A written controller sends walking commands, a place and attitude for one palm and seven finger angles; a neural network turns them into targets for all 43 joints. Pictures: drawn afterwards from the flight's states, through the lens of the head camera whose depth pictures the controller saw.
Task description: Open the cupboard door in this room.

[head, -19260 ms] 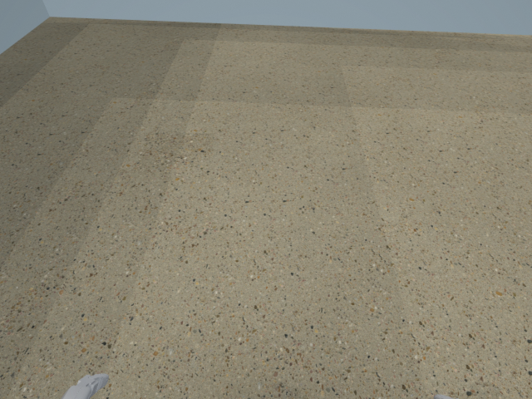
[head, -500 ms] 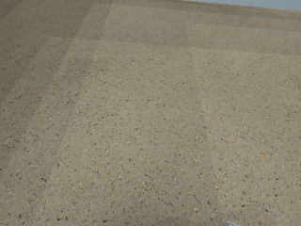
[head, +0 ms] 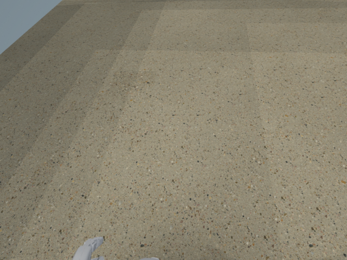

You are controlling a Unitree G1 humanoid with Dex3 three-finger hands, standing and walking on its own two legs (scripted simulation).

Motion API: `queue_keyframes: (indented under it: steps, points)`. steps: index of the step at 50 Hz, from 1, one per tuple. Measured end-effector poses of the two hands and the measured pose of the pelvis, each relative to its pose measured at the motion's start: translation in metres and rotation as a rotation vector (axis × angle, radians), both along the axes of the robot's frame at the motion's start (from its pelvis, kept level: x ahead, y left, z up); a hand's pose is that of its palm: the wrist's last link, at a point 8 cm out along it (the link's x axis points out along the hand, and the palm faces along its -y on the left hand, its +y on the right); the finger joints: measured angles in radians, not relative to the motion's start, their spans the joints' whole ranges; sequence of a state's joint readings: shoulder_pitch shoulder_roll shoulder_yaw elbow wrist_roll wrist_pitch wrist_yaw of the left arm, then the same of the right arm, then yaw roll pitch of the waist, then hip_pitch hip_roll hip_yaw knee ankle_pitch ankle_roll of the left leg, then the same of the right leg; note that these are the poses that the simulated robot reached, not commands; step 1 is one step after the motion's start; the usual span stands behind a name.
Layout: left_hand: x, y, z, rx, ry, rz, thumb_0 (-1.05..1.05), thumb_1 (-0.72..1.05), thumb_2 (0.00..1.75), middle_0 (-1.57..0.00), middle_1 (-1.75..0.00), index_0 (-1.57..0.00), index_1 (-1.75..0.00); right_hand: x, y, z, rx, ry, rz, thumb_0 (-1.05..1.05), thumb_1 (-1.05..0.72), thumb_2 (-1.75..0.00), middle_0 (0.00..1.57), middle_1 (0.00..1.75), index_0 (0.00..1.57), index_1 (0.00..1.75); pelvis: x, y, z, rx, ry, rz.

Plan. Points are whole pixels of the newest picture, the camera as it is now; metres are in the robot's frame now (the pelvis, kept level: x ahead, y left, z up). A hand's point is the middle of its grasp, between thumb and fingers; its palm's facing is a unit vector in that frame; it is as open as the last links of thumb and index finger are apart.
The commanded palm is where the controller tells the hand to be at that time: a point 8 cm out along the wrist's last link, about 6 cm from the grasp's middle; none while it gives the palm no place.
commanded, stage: turn or walk to find it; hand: left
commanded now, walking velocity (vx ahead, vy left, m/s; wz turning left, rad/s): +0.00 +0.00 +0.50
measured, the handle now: out of the picture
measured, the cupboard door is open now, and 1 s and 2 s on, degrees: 0 0 0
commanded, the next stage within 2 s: none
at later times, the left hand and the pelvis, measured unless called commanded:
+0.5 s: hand out of the picture -0.08 +0.21 -0.17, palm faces +0.33 -0.91 -0.26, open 7.4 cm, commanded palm none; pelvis -0.04 +0.01 +0.00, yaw +17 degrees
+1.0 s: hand out of the picture -0.05 +0.25 -0.15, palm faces +0.46 -0.85 -0.26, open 7.4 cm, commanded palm none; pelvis -0.07 +0.01 +0.01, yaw +29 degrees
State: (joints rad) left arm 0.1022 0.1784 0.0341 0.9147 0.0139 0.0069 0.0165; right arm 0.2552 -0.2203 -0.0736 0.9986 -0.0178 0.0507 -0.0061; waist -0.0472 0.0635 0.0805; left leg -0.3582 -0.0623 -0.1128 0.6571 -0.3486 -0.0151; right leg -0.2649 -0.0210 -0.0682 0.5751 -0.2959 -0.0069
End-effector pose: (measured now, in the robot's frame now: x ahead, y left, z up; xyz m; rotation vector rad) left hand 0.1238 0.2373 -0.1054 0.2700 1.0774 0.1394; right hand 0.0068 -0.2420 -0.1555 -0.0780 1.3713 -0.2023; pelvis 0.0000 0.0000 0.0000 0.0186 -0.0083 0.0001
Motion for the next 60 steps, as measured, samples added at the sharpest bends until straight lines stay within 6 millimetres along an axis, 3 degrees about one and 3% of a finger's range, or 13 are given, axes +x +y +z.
queue_keyframes:
  steps: [8,15,21,26,29,32,37,45,53,56,60]
  points:
    - [-0.062,-0.019,0.011,-0.002,0.053,0.126,0.01,0.9,0.9,-0.21,-0.3,-0.2,-0.3,0.006,-0.03,0.007,0.005,0.02,0.084,0.01,-0.91,-0.89,0.2,0.3,0.2,0.3,-0.009,-0.02,0.012,0.035,-0.017,0.096]
    - [-0.123,-0.016,0.003,-0.014,0.104,0.261,0.01,0.91,0.9,-0.21,-0.3,-0.2,-0.3,0.032,-0.033,0.012,-0.022,0.023,0.2,0.01,-0.91,-0.89,0.2,0.3,0.2,0.3,-0.017,-0.022,0.012,0.03,-0.016,0.178]
    - [-0.185,-0.002,-0.011,-0.04,0.185,0.366,0.01,0.91,0.9,-0.21,-0.3,-0.2,-0.3,0.079,-0.007,0.021,-0.048,-0.059,0.325,0.01,-0.91,-0.89,0.2,0.3,0.2,0.3,-0.031,-0.009,0.008,0.016,-0.012,0.245]
    - [-0.236,0.021,-0.035,-0.077,0.235,0.453,0.01,0.9,0.9,-0.21,-0.3,-0.2,-0.3,0.119,0.035,0.031,-0.075,-0.186,0.438,0.01,-0.91,-0.89,0.2,0.3,0.2,0.3,-0.045,0.012,-0.003,-0.016,-0.011,0.301]
    - [-0.258,0.036,-0.046,-0.091,0.268,0.492,0.01,0.9,0.9,-0.21,-0.3,-0.2,-0.3,0.13,0.06,0.039,-0.081,-0.254,0.485,0.01,-0.91,-0.89,0.2,0.3,0.2,0.3,-0.053,0.023,-0.007,-0.01,-0.021,0.314]
    - [-0.264,0.046,-0.042,-0.101,0.271,0.513,0.01,0.91,0.9,-0.2,-0.3,-0.2,-0.3,0.128,0.077,0.05,-0.083,-0.273,0.513,0.0,-0.91,-0.89,0.2,0.3,0.2,0.3,-0.058,0.03,0.001,-0.029,-0.026,0.338]
    - [-0.253,0.059,-0.028,-0.099,0.188,0.524,0.01,0.91,0.9,-0.2,-0.3,-0.2,-0.3,0.115,0.09,0.054,-0.073,-0.239,0.544,0.0,-0.91,-0.89,0.21,0.3,0.2,0.3,-0.065,0.036,0.011,-0.045,-0.017,0.384]
    - [-0.226,0.062,-0.017,-0.064,0.099,0.526,0.01,0.91,0.9,-0.2,-0.3,-0.2,-0.3,0.084,0.076,0.041,-0.049,-0.146,0.537,0.01,-0.91,-0.89,0.21,0.3,0.2,0.3,-0.068,0.027,0.011,-0.036,0.003,0.451]
    - [-0.194,0.035,-0.004,-0.015,-0.011,0.532,0.01,0.91,0.9,-0.2,-0.3,-0.2,-0.3,0.061,0.03,0.012,-0.027,-0.016,0.539,0.01,-0.91,-0.89,0.21,0.3,0.2,0.3,-0.064,-0.006,0.001,-0.013,0.022,0.539]
    - [-0.199,0.017,0.003,0.002,-0.03,0.551,0.01,0.9,0.9,-0.2,-0.3,-0.2,-0.3,0.064,0.016,0.004,-0.02,0.01,0.559,0.01,-0.91,-0.89,0.21,0.3,0.2,0.3,-0.063,-0.017,0.001,-0.015,0.003,0.577]
    - [-0.222,-0.006,0.009,-0.004,-0.005,0.618,0.01,0.9,0.9,-0.21,-0.3,-0.2,-0.3,0.08,0.009,0.009,-0.017,0.009,0.605,0.01,-0.91,-0.89,0.2,0.3,0.2,0.3,-0.062,-0.026,0.008,0.017,-0.003,0.622]
